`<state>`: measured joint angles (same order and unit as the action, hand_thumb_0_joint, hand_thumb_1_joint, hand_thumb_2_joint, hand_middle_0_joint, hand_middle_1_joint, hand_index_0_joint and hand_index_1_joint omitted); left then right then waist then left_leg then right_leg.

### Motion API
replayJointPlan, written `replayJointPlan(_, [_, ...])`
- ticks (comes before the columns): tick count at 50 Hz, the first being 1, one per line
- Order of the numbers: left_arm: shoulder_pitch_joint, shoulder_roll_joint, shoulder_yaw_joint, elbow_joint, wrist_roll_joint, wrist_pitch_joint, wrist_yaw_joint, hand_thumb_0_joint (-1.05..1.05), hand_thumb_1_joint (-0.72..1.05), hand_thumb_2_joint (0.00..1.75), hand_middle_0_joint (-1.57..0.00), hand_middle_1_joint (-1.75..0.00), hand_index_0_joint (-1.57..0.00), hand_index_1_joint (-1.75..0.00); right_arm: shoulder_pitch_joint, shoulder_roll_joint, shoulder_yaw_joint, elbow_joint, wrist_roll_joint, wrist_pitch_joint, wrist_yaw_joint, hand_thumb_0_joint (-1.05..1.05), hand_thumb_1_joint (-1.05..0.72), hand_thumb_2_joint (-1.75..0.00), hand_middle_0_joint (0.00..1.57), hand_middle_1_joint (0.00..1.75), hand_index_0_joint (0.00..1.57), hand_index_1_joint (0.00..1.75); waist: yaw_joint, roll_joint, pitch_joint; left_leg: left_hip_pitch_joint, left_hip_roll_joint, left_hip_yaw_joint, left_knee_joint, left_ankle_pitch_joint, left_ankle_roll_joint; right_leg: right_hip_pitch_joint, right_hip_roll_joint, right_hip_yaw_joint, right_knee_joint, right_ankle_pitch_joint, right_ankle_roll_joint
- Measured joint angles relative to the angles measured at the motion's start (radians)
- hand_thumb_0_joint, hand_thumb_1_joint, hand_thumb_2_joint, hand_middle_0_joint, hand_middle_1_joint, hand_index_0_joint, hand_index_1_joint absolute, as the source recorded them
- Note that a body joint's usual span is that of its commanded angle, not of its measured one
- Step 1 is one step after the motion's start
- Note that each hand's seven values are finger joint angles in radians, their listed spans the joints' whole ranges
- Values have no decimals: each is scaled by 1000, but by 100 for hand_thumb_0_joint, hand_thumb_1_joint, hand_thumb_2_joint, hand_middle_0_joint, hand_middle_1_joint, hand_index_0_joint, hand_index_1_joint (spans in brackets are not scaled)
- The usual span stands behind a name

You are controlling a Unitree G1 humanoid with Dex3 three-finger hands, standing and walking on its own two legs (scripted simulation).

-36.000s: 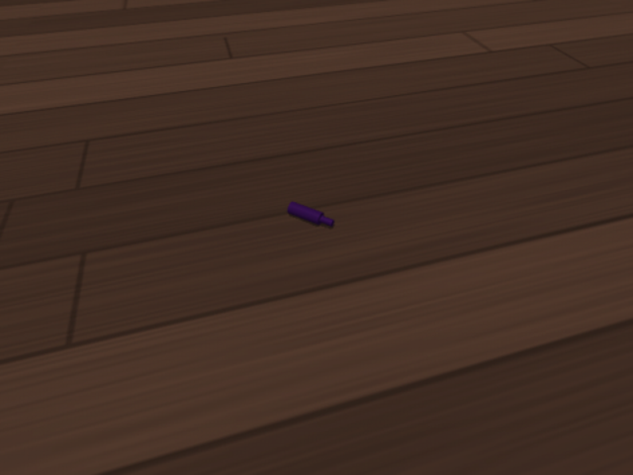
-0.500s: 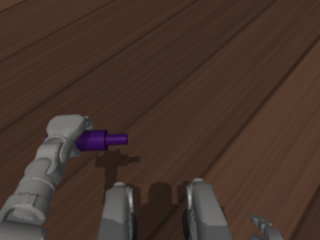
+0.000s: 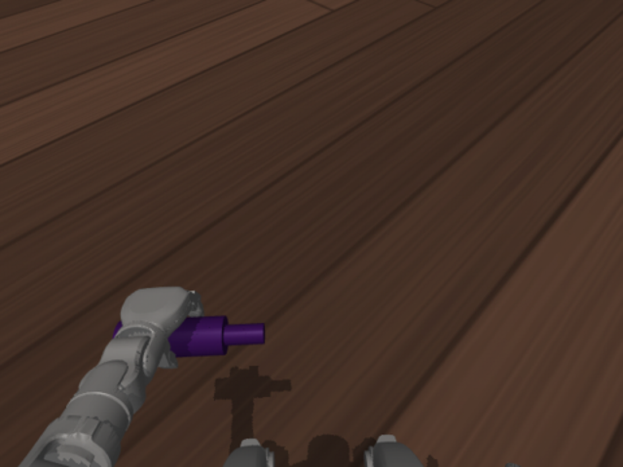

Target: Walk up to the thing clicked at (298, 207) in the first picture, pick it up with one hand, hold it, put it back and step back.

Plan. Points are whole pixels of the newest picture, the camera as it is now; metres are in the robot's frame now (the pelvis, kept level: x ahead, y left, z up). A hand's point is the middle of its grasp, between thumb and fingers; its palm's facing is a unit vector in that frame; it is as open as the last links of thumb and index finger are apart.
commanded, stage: lift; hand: left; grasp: from above
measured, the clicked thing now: (193, 336) +0.35 +0.19 -0.11
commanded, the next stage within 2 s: hold in 0.26 s
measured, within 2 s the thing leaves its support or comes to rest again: neither
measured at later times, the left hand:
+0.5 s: hand (153, 312) +0.35 +0.22 -0.01, palm faces -0.46 -0.02 -0.89, open 8.8 cm
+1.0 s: hand (148, 296) +0.35 +0.22 +0.02, palm faces -0.46 -0.01 -0.89, open 8.8 cm
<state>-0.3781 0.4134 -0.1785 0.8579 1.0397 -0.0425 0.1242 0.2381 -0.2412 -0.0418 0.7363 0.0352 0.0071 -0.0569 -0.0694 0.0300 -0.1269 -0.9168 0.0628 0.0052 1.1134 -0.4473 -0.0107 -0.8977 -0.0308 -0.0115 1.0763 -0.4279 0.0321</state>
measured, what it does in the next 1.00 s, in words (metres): rises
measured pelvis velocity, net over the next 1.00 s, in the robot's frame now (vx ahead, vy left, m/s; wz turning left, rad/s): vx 0.04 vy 0.00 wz -0.02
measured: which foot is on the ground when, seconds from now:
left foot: down 0.00-1.00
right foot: down 0.00-1.00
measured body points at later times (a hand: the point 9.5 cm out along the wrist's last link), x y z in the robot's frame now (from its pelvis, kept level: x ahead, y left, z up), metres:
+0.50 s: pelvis +0.03 +0.00 +0.05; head +0.07 -0.01 +0.50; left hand +0.36 +0.22 +0.04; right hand +0.13 -0.27 -0.07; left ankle +0.05 +0.13 -0.65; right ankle +0.05 -0.14 -0.65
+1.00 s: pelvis +0.04 +0.00 +0.07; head +0.07 -0.01 +0.52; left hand +0.37 +0.22 +0.07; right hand +0.16 -0.27 -0.05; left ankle +0.05 +0.13 -0.65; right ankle +0.05 -0.14 -0.65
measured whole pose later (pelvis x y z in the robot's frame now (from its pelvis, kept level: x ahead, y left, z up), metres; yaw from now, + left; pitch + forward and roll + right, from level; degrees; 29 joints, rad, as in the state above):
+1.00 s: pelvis +0.04 +0.00 +0.07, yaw -1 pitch +5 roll +0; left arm -0.29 0.42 -0.20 0.72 1.03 -0.07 0.00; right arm 0.23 -0.25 -0.05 0.69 0.06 0.07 -0.06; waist -0.02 0.03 -0.06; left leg -0.42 0.05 0.06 0.65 -0.31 -0.01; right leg -0.43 -0.04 0.02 0.64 -0.30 0.03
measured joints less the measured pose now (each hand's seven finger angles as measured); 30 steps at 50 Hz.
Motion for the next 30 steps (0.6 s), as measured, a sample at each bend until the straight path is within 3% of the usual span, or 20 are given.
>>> replayJointPlan(10, [12,-5,2,5,-6,4,2,1,16,39,-82,-39,-82,-38,15,-2,-6,-9,0,11,10,1,-90,-91,20,30,20,30,5,-6,34,171,-5,19,-170,56,0,162,-3,10,-161,54,1])
replayJointPlan(30, [47,0,-14,-52,-6,-27,-65,1,18,37,-81,-37,-82,-37,-6,-3,-11,-15,12,28,8,1,-90,-90,20,30,20,30,33,-4,56,384,-12,42,-374,110,-1,363,-5,21,-351,106,2])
